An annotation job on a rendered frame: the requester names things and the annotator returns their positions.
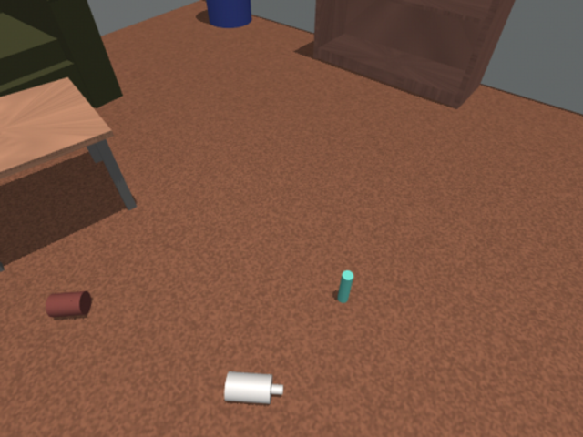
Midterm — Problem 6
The coffee table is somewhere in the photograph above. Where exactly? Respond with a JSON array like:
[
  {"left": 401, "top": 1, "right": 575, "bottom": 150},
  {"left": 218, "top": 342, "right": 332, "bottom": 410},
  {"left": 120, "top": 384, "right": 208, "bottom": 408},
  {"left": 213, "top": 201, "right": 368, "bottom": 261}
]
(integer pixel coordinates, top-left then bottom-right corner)
[{"left": 0, "top": 77, "right": 137, "bottom": 272}]

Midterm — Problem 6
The bookshelf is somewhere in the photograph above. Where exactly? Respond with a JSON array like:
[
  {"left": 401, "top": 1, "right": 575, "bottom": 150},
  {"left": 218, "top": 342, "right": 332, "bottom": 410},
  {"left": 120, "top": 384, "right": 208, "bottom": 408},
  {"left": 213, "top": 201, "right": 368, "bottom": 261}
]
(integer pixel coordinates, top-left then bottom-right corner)
[{"left": 313, "top": 0, "right": 516, "bottom": 109}]

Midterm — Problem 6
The sofa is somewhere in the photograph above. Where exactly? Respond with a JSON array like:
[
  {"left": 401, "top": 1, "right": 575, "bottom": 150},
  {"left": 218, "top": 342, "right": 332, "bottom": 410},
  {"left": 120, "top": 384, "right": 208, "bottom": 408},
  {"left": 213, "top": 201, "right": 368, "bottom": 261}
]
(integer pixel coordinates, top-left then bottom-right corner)
[{"left": 0, "top": 0, "right": 123, "bottom": 108}]

